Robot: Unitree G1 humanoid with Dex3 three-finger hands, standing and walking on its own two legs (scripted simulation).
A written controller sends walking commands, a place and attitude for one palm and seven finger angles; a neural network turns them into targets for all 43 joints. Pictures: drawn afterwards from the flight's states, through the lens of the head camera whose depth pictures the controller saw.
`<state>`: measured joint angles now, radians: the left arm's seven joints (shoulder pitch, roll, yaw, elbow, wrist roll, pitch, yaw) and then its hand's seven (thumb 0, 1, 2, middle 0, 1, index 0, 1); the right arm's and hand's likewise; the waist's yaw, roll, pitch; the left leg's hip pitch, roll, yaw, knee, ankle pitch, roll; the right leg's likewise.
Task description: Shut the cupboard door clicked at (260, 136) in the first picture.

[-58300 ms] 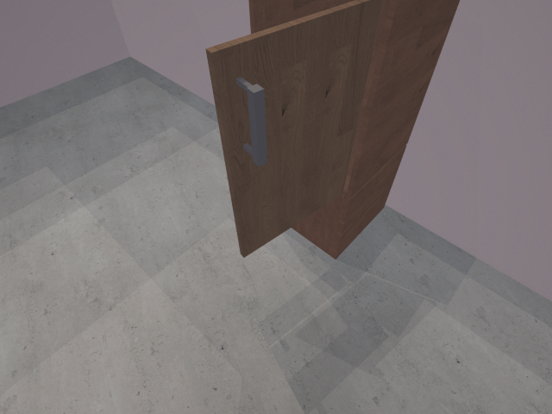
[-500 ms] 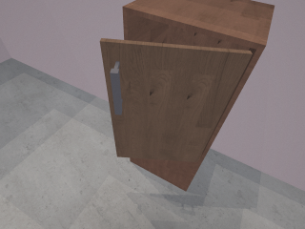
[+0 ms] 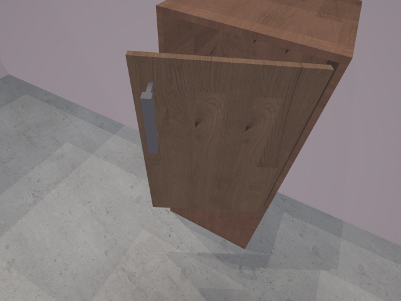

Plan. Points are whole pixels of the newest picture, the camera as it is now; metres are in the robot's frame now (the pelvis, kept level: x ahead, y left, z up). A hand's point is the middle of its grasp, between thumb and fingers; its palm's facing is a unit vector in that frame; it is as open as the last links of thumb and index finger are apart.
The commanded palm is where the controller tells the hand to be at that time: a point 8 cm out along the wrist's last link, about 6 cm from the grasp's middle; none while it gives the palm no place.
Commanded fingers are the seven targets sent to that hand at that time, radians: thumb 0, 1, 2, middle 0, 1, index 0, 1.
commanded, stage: look again from close up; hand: left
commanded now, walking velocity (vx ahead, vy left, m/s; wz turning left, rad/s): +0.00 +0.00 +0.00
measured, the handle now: (152, 119) +0.46 +0.15 +0.11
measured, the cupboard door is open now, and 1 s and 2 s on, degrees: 26 26 26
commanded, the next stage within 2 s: raise the hand and make a fist in 0.14 s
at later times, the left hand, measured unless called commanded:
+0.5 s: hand (116, 246) +0.21 +0.17 +0.00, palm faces +0.14 -0.99 -0.03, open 6.9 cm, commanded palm +0.12 +0.22 -0.04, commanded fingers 0.00 0.90 0.90 -0.44 -0.56 -0.44 -0.56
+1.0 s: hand (119, 260) +0.19 +0.16 +0.01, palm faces +0.01 -1.00 -0.03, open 4.5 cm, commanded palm +0.15 +0.22 +0.02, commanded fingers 0.00 0.90 0.90 -0.90 -1.06 -0.90 -1.06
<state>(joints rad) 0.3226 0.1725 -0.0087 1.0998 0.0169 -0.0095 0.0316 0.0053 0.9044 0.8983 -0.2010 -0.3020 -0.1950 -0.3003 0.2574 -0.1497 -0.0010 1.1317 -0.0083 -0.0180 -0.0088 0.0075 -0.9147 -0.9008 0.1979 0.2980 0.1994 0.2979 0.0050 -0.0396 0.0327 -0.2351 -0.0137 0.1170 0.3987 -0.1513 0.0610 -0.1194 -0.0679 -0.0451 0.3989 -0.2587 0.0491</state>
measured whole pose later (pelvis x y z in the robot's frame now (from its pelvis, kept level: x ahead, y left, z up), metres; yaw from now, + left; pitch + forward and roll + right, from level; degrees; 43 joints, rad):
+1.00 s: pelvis -0.01 -0.04 -0.06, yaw +3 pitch +9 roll -2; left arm 0.43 0.27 0.19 -0.11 -0.34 -0.25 -0.32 0.02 0.89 0.90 -0.73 -0.87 -0.72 -0.87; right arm 0.23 -0.19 0.03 0.56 0.05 -0.21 -0.07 0.02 -0.90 -0.90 0.20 0.30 0.20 0.30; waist 0.02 0.05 -0.10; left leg -0.76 0.05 0.01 0.99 -0.39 0.00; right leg -0.62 0.01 -0.10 0.98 -0.52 -0.03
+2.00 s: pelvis -0.01 -0.02 -0.01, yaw +2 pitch -2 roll -1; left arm 0.25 0.28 0.20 -0.20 -0.31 0.05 -0.24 0.02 0.90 0.90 -1.30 -1.50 -1.30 -1.50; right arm 0.24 -0.26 0.07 0.59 0.07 -0.24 -0.06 0.02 -0.90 -0.90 0.20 0.30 0.20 0.30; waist 0.04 0.05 -0.03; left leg -0.33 0.01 0.05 0.60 -0.23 0.03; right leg -0.21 -0.01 -0.07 0.58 -0.34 -0.01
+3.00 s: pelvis +0.00 -0.03 -0.01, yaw +2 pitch -1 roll +0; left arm -0.15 0.23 0.12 0.13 -0.23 0.04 -0.12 0.02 0.89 0.90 -1.30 -1.50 -1.30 -1.50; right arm 0.21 -0.26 0.05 0.64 0.06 -0.17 -0.05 0.01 -0.90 -0.90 0.20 0.30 0.20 0.30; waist 0.01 0.04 -0.01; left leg -0.34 0.02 0.06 0.59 -0.25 0.02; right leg -0.22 0.00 -0.06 0.60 -0.37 -0.02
